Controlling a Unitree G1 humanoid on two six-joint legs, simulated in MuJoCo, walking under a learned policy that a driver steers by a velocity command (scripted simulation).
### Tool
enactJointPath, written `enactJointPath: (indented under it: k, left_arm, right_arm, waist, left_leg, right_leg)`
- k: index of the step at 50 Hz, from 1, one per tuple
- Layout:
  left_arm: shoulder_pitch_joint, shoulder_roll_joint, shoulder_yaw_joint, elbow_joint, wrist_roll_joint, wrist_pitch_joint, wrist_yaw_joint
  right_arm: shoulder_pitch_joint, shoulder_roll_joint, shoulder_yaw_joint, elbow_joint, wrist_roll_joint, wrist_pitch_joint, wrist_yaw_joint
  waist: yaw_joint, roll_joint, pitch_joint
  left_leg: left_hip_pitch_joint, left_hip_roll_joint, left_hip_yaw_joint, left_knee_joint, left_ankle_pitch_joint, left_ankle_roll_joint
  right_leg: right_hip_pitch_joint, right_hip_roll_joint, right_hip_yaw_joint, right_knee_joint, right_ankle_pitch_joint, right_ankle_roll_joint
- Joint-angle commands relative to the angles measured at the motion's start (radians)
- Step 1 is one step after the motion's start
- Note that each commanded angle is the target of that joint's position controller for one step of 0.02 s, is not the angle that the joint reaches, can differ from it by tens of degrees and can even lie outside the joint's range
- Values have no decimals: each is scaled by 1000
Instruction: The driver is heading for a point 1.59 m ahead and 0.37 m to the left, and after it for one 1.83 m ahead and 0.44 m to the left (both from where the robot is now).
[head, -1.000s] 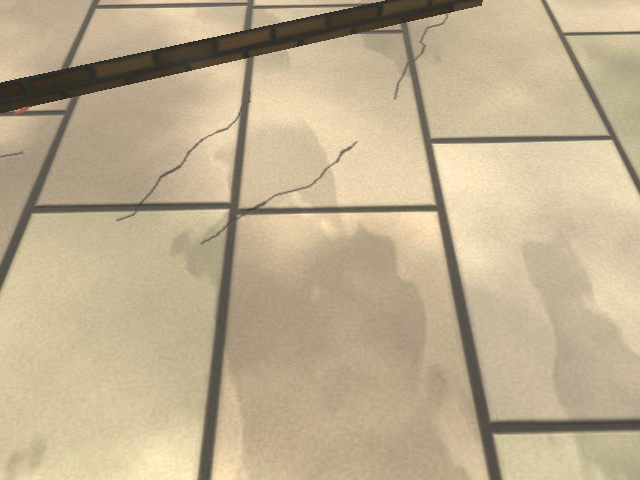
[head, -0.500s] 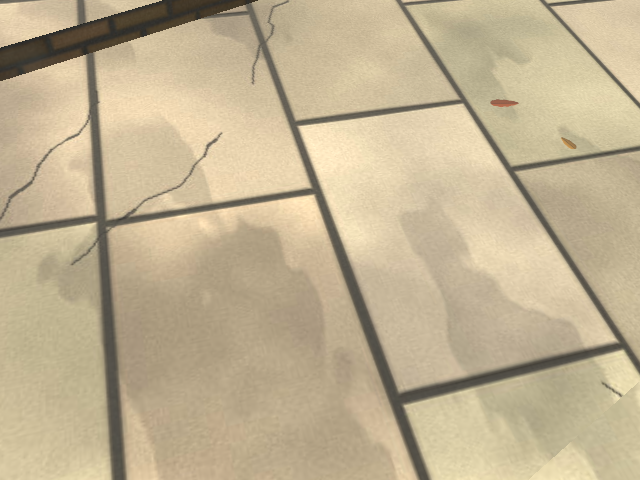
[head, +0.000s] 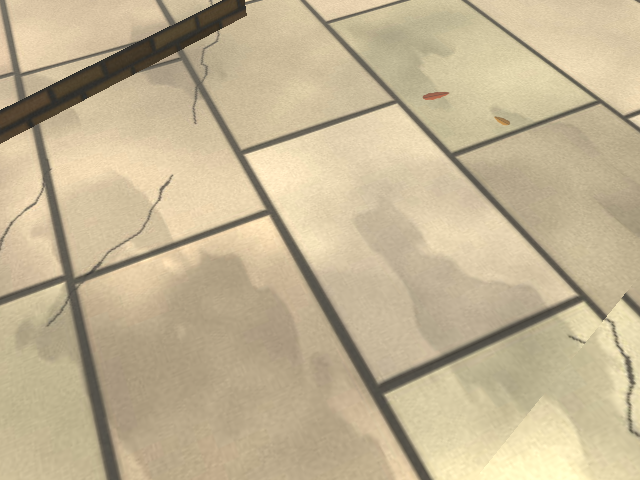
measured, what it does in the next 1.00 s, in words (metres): steps on the spot, turning left: left foot, then right foot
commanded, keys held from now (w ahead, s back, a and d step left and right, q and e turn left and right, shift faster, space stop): q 0.72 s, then no key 0.18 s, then e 0.10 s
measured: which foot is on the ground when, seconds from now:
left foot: up 0.00-0.26, down 0.28-0.88, up 0.90-1.00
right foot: down 0.00-0.28, up 0.30-0.84, down 0.86-1.00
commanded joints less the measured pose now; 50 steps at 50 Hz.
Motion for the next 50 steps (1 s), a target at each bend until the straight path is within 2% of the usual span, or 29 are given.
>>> enactJointPath:
  k: [1,5,9,11,13,14,15,16,17,18,20,22,24,25,26,27,29,31,34,39,42,43,44,45,46,47,48,49,50]
  left_arm:
    - [3,166,52,-41,-15,-9,21]
    - [8,170,64,-30,-3,-6,19]
    - [5,204,81,-24,1,-5,7]
    - [-8,220,87,-22,2,-4,3]
    - [-27,232,92,-16,-6,0,2]
    - [-3,203,89,-15,-3,4,-1]
    - [-51,150,72,-83,-5,7,4]
    - [-104,186,77,-81,14,17,15]
    - [-77,190,79,-69,0,22,15]
    - [-44,203,84,-47,-11,19,13]
    - [2,223,91,-20,7,17,7]
    - [13,210,89,-18,6,21,-1]
    - [1,200,86,-27,2,26,-2]
    - [102,193,85,-22,37,-18,17]
    - [101,245,99,-4,42,-43,34]
    - [87,237,96,-10,44,-56,45]
    - [60,203,80,-17,39,-62,51]
    - [46,177,66,-28,28,-58,45]
    - [46,178,54,-41,27,-68,32]
    - [71,186,35,-50,13,-94,10]
    - [101,173,26,-53,-16,-103,-20]
    - [99,182,29,-64,-22,-108,-28]
    - [121,227,42,-80,-15,-120,-31]
    - [123,318,64,-103,-5,-138,-32]
    - [147,308,73,-101,25,-144,-33]
    - [109,253,60,-101,18,-153,-43]
    - [-6,115,9,-126,-17,-164,-78]
    - [-73,52,-19,-148,-48,-171,-111]
    - [-92,81,-8,-155,-52,-176,-132]
  right_arm:
    - [-2,-119,-44,-64,-1,-4,-4]
    - [-37,-82,-34,-83,2,11,3]
    - [-43,-84,-33,-96,9,11,13]
    - [-24,-79,-32,-98,13,6,17]
    - [23,-76,-30,-89,6,-7,16]
    - [26,-135,-42,-96,-11,-17,8]
    - [29,-299,-83,-117,-3,-21,7]
    - [86,-288,-89,-99,-8,-22,0]
    - [41,-238,-74,-105,2,-24,-11]
    - [-31,-191,-59,-116,7,-24,-18]
    - [-85,-155,-47,-139,10,-29,-23]
    - [-51,-159,-48,-137,12,-34,-18]
    - [-20,-174,-54,-131,13,-36,-16]
    - [18,-119,-40,-154,-76,-116,16]
    - [-11,-105,-42,-163,-72,-162,25]
    - [-46,-113,-42,-181,-54,-189,34]
    - [-54,-136,-46,-194,-30,-209,41]
    - [-12,-162,-56,-198,-16,-202,37]
    - [13,-168,-63,-217,-11,-192,35]
    - [-16,-170,-68,-218,-15,-179,35]
    - [-64,-157,-48,-180,-12,-147,41]
    - [-43,-146,-38,-155,-13,-135,43]
    - [17,-112,-27,-136,-15,-130,39]
    - [52,-46,-9,-167,-23,-131,30]
    - [-17,-137,-44,-167,-46,-136,10]
    - [-43,-130,-43,-158,-49,-133,-7]
    - [-15,-107,-34,-123,-38,-126,-16]
    - [13,-75,-25,-96,-34,-119,-18]
    - [29,-60,-16,-82,-39,-113,-11]
  waist:
    - [37,-177,-24]
    - [58,-186,-33]
    - [54,-178,-58]
    - [38,-171,-78]
    - [-7,-134,-82]
    - [-5,26,-53]
    - [-4,249,11]
    - [-45,132,14]
    - [-5,77,12]
    - [36,32,28]
    - [51,49,-9]
    - [42,19,-51]
    - [27,22,-48]
    - [49,156,-32]
    - [45,87,-14]
    - [56,50,-20]
    - [44,14,-30]
    - [12,29,-60]
    - [-13,46,-90]
    - [-15,46,-132]
    - [42,22,-130]
    - [48,27,-143]
    - [41,-45,-191]
    - [14,-243,-224]
    - [61,-109,-174]
    - [39,-93,-146]
    - [-18,-105,-118]
    - [-54,-151,-110]
    - [-76,-146,-115]
  left_leg:
    - [-95,-5,-21,111,-61,-20]
    - [-64,7,17,12,-65,-21]
    - [6,14,42,-81,-82,12]
    - [65,7,60,-162,-49,32]
    - [195,-1,47,-379,117,67]
    - [236,111,-172,-562,117,103]
    - [241,370,-567,-621,361,229]
    - [218,383,-538,-609,437,308]
    - [201,332,-449,-600,426,304]
    - [189,261,-372,-597,384,261]
    - [232,185,-303,-576,474,223]
    - [261,174,-300,-560,529,223]
    - [279,169,-322,-558,495,224]
    - [192,201,-383,-621,348,280]
    - [169,211,-408,-633,218,276]
    - [152,197,-405,-626,175,262]
    - [166,174,-400,-609,179,249]
    - [223,177,-441,-588,201,266]
    - [248,181,-496,-543,289,293]
    - [237,209,-554,-471,550,312]
    - [130,179,-542,-443,613,273]
    - [80,154,-531,-433,574,234]
    - [17,80,-457,-364,379,146]
    - [-184,-91,-263,-193,-15,-11]
    - [-275,-68,-208,-17,-240,-74]
    - [-264,-25,-190,79,-214,-101]
    - [-213,16,-195,103,-164,-146]
    - [-164,30,-189,69,-125,-193]
    - [-106,50,-135,71,-88,-222]
  right_leg:
    - [62,-273,138,-93,446,-161]
    - [58,-280,130,-84,293,-170]
    - [29,-321,144,-64,280,-176]
    - [7,-322,123,-32,282,-153]
    - [-87,-290,58,55,180,-73]
    - [-198,-214,-21,227,20,6]
    - [-447,5,-87,386,-345,80]
    - [-454,-16,57,564,-382,76]
    - [-452,-34,90,632,-300,76]
    - [-442,-52,105,632,-205,75]
    - [-436,-47,93,657,-119,85]
    - [-431,-39,92,676,-100,100]
    - [-451,-39,97,642,-96,110]
    - [-433,-34,152,743,-71,131]
    - [-445,-46,169,775,-84,143]
    - [-445,-47,167,755,-81,154]
    - [-438,-55,143,622,-68,178]
    - [-426,-60,127,495,-91,196]
    - [-379,-49,113,364,-167,183]
    - [-273,-27,93,211,-156,139]
    - [-69,-20,68,-61,141,76]
    - [23,-43,74,-79,235,36]
    - [145,-148,160,-65,456,-73]
    - [297,-394,437,-95,771,-327]
    - [263,-439,450,-96,648,-350]
    - [180,-383,404,-102,501,-271]
    - [83,-285,328,-84,440,-155]
    - [27,-229,287,-49,504,-102]
    - [-29,-206,260,-5,621,-91]
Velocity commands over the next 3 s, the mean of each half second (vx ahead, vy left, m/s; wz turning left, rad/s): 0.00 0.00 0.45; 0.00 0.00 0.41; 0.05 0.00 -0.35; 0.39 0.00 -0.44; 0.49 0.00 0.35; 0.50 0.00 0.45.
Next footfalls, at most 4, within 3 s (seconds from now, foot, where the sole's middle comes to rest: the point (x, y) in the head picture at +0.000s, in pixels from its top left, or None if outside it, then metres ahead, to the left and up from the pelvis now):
0.28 left None -0.04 0.09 -0.78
0.86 right None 0.03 -0.12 -0.78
1.14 left None -0.08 0.10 -0.78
1.66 right None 0.06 -0.14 -0.78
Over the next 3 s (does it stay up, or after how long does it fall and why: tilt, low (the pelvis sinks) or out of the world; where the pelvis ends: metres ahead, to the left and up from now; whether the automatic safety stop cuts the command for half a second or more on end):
stays up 0.70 0.15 -0.12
